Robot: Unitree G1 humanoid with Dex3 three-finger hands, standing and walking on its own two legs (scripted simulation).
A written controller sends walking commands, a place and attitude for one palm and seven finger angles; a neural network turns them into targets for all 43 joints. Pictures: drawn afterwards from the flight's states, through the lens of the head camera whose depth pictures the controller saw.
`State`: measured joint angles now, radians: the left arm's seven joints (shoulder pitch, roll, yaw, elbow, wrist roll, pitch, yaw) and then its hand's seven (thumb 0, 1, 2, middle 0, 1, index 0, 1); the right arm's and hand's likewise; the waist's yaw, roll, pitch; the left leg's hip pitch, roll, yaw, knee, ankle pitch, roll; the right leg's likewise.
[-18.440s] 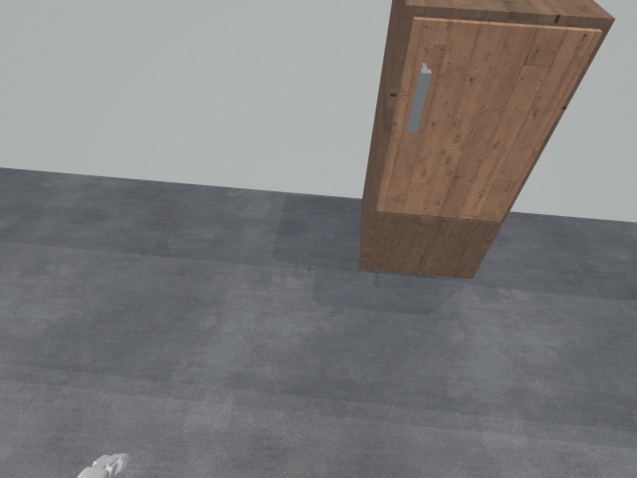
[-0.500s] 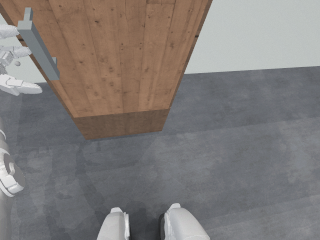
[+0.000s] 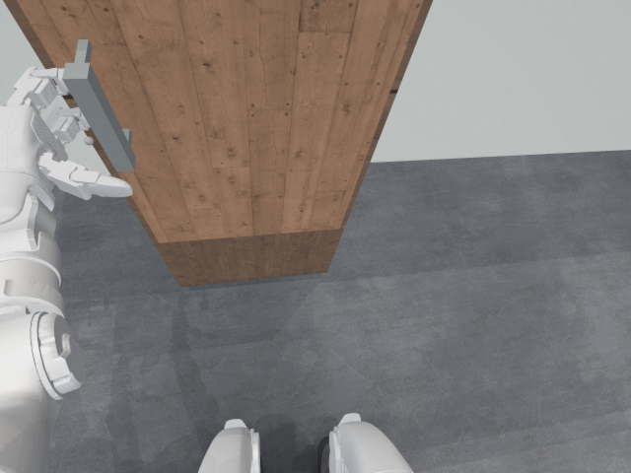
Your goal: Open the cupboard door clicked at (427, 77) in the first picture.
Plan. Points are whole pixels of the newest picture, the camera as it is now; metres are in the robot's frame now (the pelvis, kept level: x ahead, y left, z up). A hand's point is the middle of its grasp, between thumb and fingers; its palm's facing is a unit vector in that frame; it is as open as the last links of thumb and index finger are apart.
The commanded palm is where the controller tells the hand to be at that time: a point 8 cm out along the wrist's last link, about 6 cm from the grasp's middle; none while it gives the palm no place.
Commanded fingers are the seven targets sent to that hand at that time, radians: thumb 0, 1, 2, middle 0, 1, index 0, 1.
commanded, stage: slide the fingers in behind the handle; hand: left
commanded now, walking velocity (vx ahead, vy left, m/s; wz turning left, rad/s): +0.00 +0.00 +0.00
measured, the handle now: (106, 111) +0.54 +0.23 +0.07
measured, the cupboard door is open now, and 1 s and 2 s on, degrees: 0 0 6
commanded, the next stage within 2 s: close the thumb around the handle in 0.76 s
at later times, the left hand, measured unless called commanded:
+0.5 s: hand (116, 138) +0.50 +0.21 +0.07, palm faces +0.07 -1.00 -0.01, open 13.9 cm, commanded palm +0.47 +0.26 +0.07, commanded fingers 0.00 -0.50 0.30 -0.30 -1.20 -0.30 -1.20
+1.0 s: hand (106, 144) +0.49 +0.22 +0.07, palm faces +0.07 -1.00 -0.01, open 13.5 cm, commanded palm +0.47 +0.26 +0.07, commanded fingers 0.00 -0.05 0.49 -0.33 -1.25 -0.33 -1.25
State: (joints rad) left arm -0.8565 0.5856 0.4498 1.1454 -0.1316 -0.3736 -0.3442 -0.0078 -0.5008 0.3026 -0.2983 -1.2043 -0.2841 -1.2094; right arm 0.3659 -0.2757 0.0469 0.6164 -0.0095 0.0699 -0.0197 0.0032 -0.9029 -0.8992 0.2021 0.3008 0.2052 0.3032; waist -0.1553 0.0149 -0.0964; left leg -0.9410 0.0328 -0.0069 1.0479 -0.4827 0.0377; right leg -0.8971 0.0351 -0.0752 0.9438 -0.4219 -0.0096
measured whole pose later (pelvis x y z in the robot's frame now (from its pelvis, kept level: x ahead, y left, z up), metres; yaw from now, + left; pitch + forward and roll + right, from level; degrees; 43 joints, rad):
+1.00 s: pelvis -0.01 +0.00 +0.00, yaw +0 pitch +21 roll -4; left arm -0.84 0.54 0.43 1.13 -0.11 -0.40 -0.27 -0.01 -0.43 0.33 -0.30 -1.21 -0.30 -1.21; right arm 0.38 -0.27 0.04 0.62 -0.01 0.05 -0.01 0.00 -0.90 -0.90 0.20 0.30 0.20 0.30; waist -0.15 0.02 -0.10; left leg -0.94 0.03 0.01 1.05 -0.48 0.04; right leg -0.90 0.03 -0.06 0.96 -0.42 -0.01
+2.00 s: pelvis +0.00 -0.01 +0.01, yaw -1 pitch +18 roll -2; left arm -0.58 0.40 0.38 0.88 -0.18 -0.38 -0.22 0.00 0.70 0.75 -0.35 -1.35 -0.35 -1.35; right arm 0.39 -0.26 0.02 0.59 0.01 0.07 0.01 0.01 -0.90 -0.90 0.20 0.30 0.20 0.30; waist -0.12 0.03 -0.13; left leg -0.84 0.03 0.03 0.99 -0.47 0.03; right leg -0.83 0.04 -0.03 0.92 -0.42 -0.01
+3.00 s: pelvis +0.00 -0.06 +0.01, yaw +5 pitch +10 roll +1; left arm 0.13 -0.10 -0.16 0.10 0.09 -0.22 0.57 0.01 0.49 0.72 -0.36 -1.31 -0.36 -1.32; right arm 0.18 -0.19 0.01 0.57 -0.08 0.00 -0.02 0.01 -0.90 -0.90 0.20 0.30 0.20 0.30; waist 0.00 0.03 -0.13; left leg -0.66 0.00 -0.05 0.92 -0.44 -0.04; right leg -0.66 0.01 -0.11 0.95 -0.47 -0.09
